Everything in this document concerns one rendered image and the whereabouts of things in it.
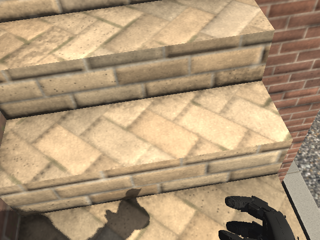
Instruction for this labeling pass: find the robot right hand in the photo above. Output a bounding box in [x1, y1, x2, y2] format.
[218, 195, 299, 240]

